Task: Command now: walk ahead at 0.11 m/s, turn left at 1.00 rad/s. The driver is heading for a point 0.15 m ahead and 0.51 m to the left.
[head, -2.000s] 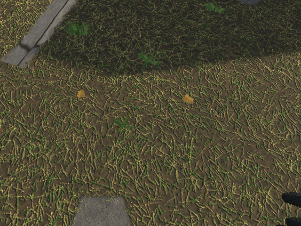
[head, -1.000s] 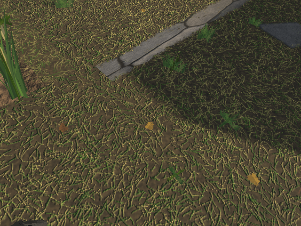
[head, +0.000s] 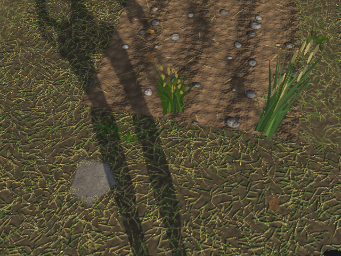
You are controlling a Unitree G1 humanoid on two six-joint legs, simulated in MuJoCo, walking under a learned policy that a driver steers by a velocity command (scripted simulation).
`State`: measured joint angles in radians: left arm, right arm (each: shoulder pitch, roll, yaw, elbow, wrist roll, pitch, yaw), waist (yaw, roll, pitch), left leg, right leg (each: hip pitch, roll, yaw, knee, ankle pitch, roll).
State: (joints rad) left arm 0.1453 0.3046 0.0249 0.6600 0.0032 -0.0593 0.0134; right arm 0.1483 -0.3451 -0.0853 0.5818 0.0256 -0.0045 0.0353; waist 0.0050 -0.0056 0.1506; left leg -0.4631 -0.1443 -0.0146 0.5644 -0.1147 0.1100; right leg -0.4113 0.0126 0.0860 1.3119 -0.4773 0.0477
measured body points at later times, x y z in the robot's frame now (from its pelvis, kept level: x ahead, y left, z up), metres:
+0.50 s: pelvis +0.18 -0.06 +0.02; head +0.20 -0.07 +0.47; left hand +0.09 +0.24 -0.06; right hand +0.50 -0.21 -0.04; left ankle +0.16 +0.07 -0.61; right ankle +0.21 -0.18 -0.72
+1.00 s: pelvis +0.33 +0.05 +0.02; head +0.35 +0.11 +0.46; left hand +0.21 +0.37 -0.07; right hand +0.66 +0.01 -0.07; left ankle +0.30 +0.15 -0.72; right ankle +0.52 +0.00 -0.66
